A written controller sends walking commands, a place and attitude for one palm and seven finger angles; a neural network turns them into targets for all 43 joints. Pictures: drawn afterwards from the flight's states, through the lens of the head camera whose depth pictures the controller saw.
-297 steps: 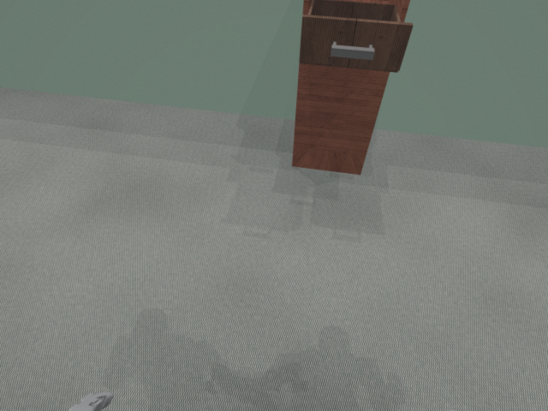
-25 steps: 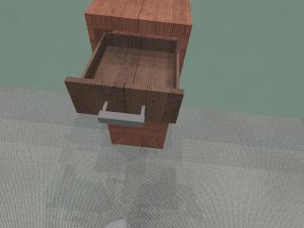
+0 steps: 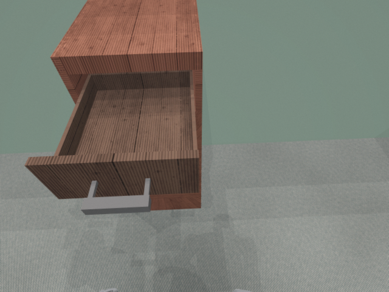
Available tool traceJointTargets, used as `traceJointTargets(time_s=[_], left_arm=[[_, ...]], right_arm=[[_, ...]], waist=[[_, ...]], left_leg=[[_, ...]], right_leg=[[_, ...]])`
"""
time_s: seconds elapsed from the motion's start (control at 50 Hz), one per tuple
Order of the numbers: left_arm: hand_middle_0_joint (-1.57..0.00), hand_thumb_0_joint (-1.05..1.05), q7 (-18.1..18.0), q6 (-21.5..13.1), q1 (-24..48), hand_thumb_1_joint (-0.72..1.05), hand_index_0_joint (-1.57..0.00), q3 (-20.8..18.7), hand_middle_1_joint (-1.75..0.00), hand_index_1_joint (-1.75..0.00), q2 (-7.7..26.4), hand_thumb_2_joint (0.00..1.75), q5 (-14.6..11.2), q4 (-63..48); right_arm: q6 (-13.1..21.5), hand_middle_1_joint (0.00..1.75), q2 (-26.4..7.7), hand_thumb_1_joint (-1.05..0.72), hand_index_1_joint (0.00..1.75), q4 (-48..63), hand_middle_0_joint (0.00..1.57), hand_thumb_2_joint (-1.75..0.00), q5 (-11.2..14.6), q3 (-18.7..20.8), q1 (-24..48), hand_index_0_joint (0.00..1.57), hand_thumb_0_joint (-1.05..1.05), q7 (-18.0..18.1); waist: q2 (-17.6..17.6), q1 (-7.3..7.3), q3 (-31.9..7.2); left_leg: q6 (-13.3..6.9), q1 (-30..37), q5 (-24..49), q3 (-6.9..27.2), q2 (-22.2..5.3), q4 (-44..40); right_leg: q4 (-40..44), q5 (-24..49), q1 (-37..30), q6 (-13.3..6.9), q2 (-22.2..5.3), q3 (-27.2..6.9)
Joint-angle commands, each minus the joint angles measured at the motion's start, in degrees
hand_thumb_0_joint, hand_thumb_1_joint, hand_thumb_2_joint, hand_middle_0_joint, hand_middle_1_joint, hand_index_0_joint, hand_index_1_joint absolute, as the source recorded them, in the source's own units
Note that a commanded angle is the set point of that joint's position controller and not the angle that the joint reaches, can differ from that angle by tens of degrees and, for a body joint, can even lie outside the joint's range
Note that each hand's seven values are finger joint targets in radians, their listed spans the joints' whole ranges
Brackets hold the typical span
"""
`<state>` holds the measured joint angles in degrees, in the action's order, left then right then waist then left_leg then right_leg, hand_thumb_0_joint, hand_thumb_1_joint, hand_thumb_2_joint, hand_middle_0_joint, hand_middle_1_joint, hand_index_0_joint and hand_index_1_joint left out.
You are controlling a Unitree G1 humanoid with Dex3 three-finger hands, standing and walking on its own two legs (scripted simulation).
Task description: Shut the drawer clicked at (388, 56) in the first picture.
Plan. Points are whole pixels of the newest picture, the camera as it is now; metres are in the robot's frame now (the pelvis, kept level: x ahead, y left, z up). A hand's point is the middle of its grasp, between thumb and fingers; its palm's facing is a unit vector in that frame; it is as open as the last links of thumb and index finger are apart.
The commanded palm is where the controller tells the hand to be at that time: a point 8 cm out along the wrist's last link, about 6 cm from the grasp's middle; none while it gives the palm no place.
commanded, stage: come to a stop and stand still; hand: left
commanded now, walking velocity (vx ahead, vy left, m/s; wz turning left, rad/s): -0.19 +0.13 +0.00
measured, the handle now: (119, 194) +0.30 +0.16 +0.04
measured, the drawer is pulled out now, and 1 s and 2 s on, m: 0.29 0.29 0.29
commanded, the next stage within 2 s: none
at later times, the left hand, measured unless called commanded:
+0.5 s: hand out of the picture -0.06 +0.23 -0.16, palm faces +0.07 -0.98 -0.19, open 7.4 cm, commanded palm none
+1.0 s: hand out of the picture -0.01 +0.16 -0.17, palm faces +0.04 -0.97 -0.22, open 7.3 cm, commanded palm none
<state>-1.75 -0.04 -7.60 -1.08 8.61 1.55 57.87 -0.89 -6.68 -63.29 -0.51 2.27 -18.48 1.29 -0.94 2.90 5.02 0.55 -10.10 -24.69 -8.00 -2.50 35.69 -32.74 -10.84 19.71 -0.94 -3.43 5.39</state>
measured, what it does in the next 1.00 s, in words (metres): steps on the spot: left foot, then right foot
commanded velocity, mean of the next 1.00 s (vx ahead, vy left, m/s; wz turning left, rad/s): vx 0.05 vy -0.02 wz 0.00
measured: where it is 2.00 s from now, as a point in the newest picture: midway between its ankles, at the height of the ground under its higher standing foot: outside the picture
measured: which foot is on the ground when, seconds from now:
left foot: up 0.00-0.26, down 0.28-1.00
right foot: down 0.00-0.28, up 0.30-0.66, down 0.68-1.00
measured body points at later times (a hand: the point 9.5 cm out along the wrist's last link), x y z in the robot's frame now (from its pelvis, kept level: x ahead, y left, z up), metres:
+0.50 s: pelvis -0.06 +0.04 +0.02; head -0.07 +0.06 +0.47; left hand -0.06 +0.28 -0.15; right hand -0.06 -0.18 -0.13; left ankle -0.08 +0.14 -0.73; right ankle -0.08 -0.09 -0.66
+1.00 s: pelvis -0.04 -0.02 +0.00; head -0.02 -0.02 +0.45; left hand -0.02 +0.21 -0.15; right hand -0.01 -0.25 -0.15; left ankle -0.09 +0.11 -0.73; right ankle -0.08 -0.09 -0.73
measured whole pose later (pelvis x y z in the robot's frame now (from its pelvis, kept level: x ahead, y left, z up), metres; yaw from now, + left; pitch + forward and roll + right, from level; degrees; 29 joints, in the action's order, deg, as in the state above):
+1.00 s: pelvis -0.04 -0.02 +0.00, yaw +1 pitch +1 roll +0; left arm -3.2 -1.2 -15.3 -0.2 9.4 0.8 59.6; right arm 0.1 -9.1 -61.7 -1.0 1.0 -14.0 1.8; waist -0.2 0.4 0.8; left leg 1.0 -12.4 -20.4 -1.5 -2.1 31.7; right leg -29.3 -19.4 11.6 -4.1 2.9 6.1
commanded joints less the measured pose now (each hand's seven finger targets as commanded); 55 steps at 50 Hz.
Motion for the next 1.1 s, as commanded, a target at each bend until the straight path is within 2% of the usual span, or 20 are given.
traceJointTargets(time_s=[0.0, 0.1, 0.2, 0.22, 0.24, 0.26, 0.28, 0.32, 0.38, 0.5, 0.58, 0.62, 0.64, 0.66, 0.68, 0.74, 0.84, 0.92, 0.96, 1.08], left_arm=[[-0.20, 0.00, -1.47, -0.29, -8.61, 0.90, -0.20, -3.52, -0.30, -0.30, 11.27, 0.90, -0.25, -0.94], [-0.20, 0.00, -1.78, 0.95, -1.62, 0.90, -0.20, -4.23, -0.30, -0.30, 10.66, 0.90, 0.41, -4.50], [-0.20, 0.00, -1.21, 1.97, -0.14, 0.90, -0.20, -4.21, -0.30, -0.30, 10.75, 0.90, 0.54, -4.72], [-0.20, 0.00, -1.03, 2.27, 0.06, 0.90, -0.20, -3.95, -0.30, -0.30, 9.88, 0.90, 0.10, -4.25], [-0.20, 0.00, -0.68, 2.52, -1.96, 0.90, -0.20, -3.16, -0.30, -0.30, 6.97, 0.90, -0.39, -4.34], [-0.20, 0.00, -0.43, 2.72, -1.97, 0.90, -0.20, -2.59, -0.30, -0.30, 3.26, 0.90, -1.19, -4.93], [-0.20, 0.00, -0.27, 2.81, -0.91, 0.90, -0.20, -2.77, -0.30, -0.30, 4.26, 0.90, -0.97, -4.82], [-0.20, 0.00, 0.60, 3.12, -3.77, 0.90, -0.20, -3.50, -0.30, -0.30, 5.55, 0.90, 0.18, -2.10], [-0.20, 0.00, 1.44, 1.85, -8.74, 0.90, -0.20, -3.16, -0.30, -0.30, 4.90, 0.90, 0.22, -0.01], [-0.20, 0.00, 1.50, 0.42, -5.24, 0.90, -0.20, -1.85, -0.30, -0.30, 3.90, 0.90, -0.27, -0.93], [-0.20, 0.00, 1.07, -0.07, -8.63, 0.90, -0.20, -1.05, -0.30, -0.30, 2.10, 0.90, -0.99, 1.29], [-0.20, 0.00, 0.74, -0.68, -13.76, 0.90, -0.20, -1.01, -0.30, -0.30, 2.53, 0.90, -0.96, 3.96], [-0.20, 0.00, -0.15, -1.16, -14.93, 0.90, -0.20, 0.32, -0.30, -0.30, 11.53, 0.90, -0.89, 1.86], [-0.20, 0.00, -0.01, -0.81, -17.89, 0.90, -0.20, -0.17, -0.30, -0.30, 9.37, 0.90, -0.82, 2.04], [-0.20, 0.00, -0.08, -0.72, -15.17, 0.90, -0.20, -0.42, -0.30, -0.30, 9.85, 0.90, -0.31, 1.82], [-0.20, 0.00, -0.92, -1.95, -12.38, 0.90, -0.20, 0.20, -0.30, -0.30, 8.40, 0.90, -0.63, -0.62], [-0.20, 0.00, -1.28, -2.56, -11.05, 0.90, -0.20, -0.26, -0.30, -0.30, 7.15, 0.90, -0.62, -1.26], [-0.20, 0.00, -1.41, -2.18, -12.11, 0.90, -0.20, -0.46, -0.30, -0.30, 6.63, 0.90, -1.21, -0.30], [-0.20, 0.00, -1.61, -2.16, -14.03, 0.90, -0.20, -0.56, -0.30, -0.30, 6.69, 0.90, -1.13, 0.14], [-0.20, 0.00, -1.94, -1.77, -14.10, 0.90, -0.20, -0.61, -0.30, -0.30, 7.44, 0.90, -0.99, 0.63]], right_arm=[[-0.98, 0.30, -5.33, -0.90, 0.30, 3.15, 0.20, -0.90, 0.47, 2.04, -2.49, 0.20, 0.00, 0.90], [-2.24, 0.30, -4.38, -0.90, 0.30, 4.01, 0.20, -0.90, 0.08, 2.22, -2.80, 0.20, 0.00, 0.11], [-0.90, 0.30, -3.40, -0.90, 0.30, 3.09, 0.20, -0.90, -0.18, 1.43, -8.33, 0.20, 0.00, -0.54], [-0.56, 0.30, -3.71, -0.90, 0.30, 1.97, 0.20, -0.90, -0.28, 1.19, -11.27, 0.20, 0.00, -0.48], [-0.01, 0.30, -6.26, -0.90, 0.30, 2.27, 0.20, -0.90, -0.72, 1.51, -10.47, 0.20, 0.00, -0.23], [0.56, 0.30, -9.82, -0.90, 0.30, 4.06, 0.20, -0.90, -1.49, 1.96, -7.14, 0.20, 0.00, 0.04], [0.45, 0.30, -11.45, -0.90, 0.30, 6.77, 0.20, -0.90, -1.67, 1.75, -0.70, 0.20, 0.00, 0.53], [1.05, 0.30, -10.31, -0.90, 0.30, 7.42, 0.20, -0.90, -1.57, 1.16, 4.74, 0.20, 0.00, 0.71], [2.23, 0.30, -9.85, -0.90, 0.30, 6.71, 0.20, -0.90, -1.00, 1.09, 2.43, 0.20, 0.00, 0.94], [2.78, 0.30, -8.81, -0.90, 0.30, 2.67, 0.20, -0.90, -1.14, 1.15, -6.91, 0.20, 0.00, 1.40], [2.28, 0.30, -9.59, -0.90, 0.30, 1.11, 0.20, -0.90, -0.96, 0.99, -5.62, 0.20, 0.00, 1.48], [2.20, 0.30, -8.75, -0.90, 0.30, 0.60, 0.20, -0.90, -0.22, 0.82, -4.29, 0.20, 0.00, 1.37], [0.97, 0.30, -8.22, -0.90, 0.30, 5.12, 0.20, -0.90, -1.70, 0.29, 1.76, 0.20, 0.00, 0.75], [1.58, 0.30, -8.58, -0.90, 0.30, 7.04, 0.20, -0.90, -1.06, 0.54, 5.43, 0.20, 0.00, -0.03], [1.09, 0.30, -6.43, -0.90, 0.30, 7.51, 0.20, -0.90, -1.29, 0.33, 3.76, 0.20, 0.00, -0.40], [-0.15, 0.30, -5.50, -0.90, 0.30, 5.52, 0.20, -0.90, -1.24, -0.16, 0.54, 0.20, 0.00, -0.63], [1.22, 0.30, -4.16, -0.90, 0.30, 4.32, 0.20, -0.90, -0.33, -0.68, 0.42, 0.20, 0.00, -0.21], [1.97, 0.30, -5.77, -0.90, 0.30, 2.87, 0.20, -0.90, -0.29, -0.61, 0.44, 0.20, 0.00, 0.76], [2.08, 0.30, -6.42, -0.90, 0.30, 2.44, 0.20, -0.90, -0.26, -0.66, 0.61, 0.20, 0.00, 1.18], [1.18, 0.30, -7.02, -0.90, 0.30, 3.30, 0.20, -0.90, 0.01, -0.39, 4.26, 0.20, 0.00, 1.26]], waist=[[13.56, -4.90, -11.75], [9.43, -2.87, -10.89], [12.14, -0.96, -8.87], [10.32, 0.33, -8.50], [-0.89, -0.39, -6.79], [-16.91, -0.44, -0.69], [-16.41, -1.72, 4.49], [-10.64, -4.55, 5.44], [-4.76, -4.53, 3.71], [-7.00, 0.38, -1.67], [-8.95, -0.92, -5.31], [-5.43, -3.29, -7.32], [0.50, -3.03, -0.84], [3.45, -5.95, 1.11], [7.69, -3.02, 0.31], [16.51, -2.03, -1.61], [5.06, -1.81, -5.55], [-2.78, -2.18, -5.25], [-2.81, -2.99, -7.61], [4.50, -2.97, -6.39]], left_leg=[[1.05, -10.42, -10.71, 7.15, 0.93, 24.07], [1.64, -8.93, -4.64, 7.52, 0.85, 23.47], [0.28, 2.59, 1.80, 3.32, 2.35, -1.10], [0.14, 6.52, 4.10, 3.66, 2.44, -9.66], [-1.05, 4.84, -2.64, 12.12, -2.16, -18.05], [-4.28, -5.30, -15.17, 27.02, -13.04, -28.96], [-7.16, -16.95, -19.64, 31.01, -17.45, -34.28], [-6.06, -18.94, -14.68, 24.97, -13.82, -33.32], [-7.22, -7.01, -3.58, 18.42, -11.33, -29.12], [-10.04, 10.25, 19.04, 18.03, -13.37, -23.54], [-9.51, 8.58, 33.97, 15.88, -12.40, -17.54], [-5.79, 3.79, 28.81, 12.68, -8.72, -12.95], [-4.15, -4.02, 7.75, 8.70, -0.74, -12.91], [-1.71, -9.08, 0.12, 6.88, -1.00, -7.25], [-0.92, -9.28, 0.76, 5.83, 1.30, -2.84], [-0.85, -12.51, 2.83, 7.02, 0.71, 8.05], [-0.64, -7.89, 7.64, 5.44, 0.16, -0.64], [-2.06, -1.17, 21.45, 8.23, -2.15, -7.19], [-2.21, 0.79, 31.29, 7.54, -2.79, -5.02], [-1.51, -1.69, 22.22, 6.15, -1.66, -6.51]], right_leg=[[8.87, 50.22, -14.42, -13.37, -19.80, -16.11], [13.17, 20.49, -5.72, -9.97, -15.95, -11.83], [17.33, -14.77, 3.68, -4.65, -10.93, -11.96], [14.30, -19.69, 5.76, -2.23, -8.92, -10.31], [6.09, -22.51, 8.88, 0.16, -4.19, -7.54], [-6.26, -17.31, 11.68, 2.59, 1.90, -2.55], [-12.61, -13.32, 8.69, 2.28, 1.72, -5.74], [-22.43, -7.56, 6.44, 2.19, 2.05, -8.81], [-26.78, -5.28, 12.23, 2.69, 2.32, -6.78], [-13.49, -11.54, 12.53, 3.03, 0.56, -4.20], [0.75, -11.89, 0.03, 2.20, 2.06, -2.28], [13.38, 1.82, -10.59, 2.07, 1.60, -2.19], [7.86, -6.48, -8.84, -0.90, 2.64, -3.41], [13.06, -14.78, -3.23, -2.10, -2.74, -11.58], [16.76, -23.13, -1.06, -4.11, -6.76, -15.71], [21.16, -17.11, -3.49, -5.31, -9.04, -20.68], [11.93, 16.33, -10.78, -6.24, -8.01, -12.48], [8.42, 19.82, -9.52, -1.95, -4.55, -9.69], [6.57, 29.93, -12.70, -0.31, -4.07, -8.61], [6.87, 39.19, -16.74, 0.37, -5.33, -9.40]])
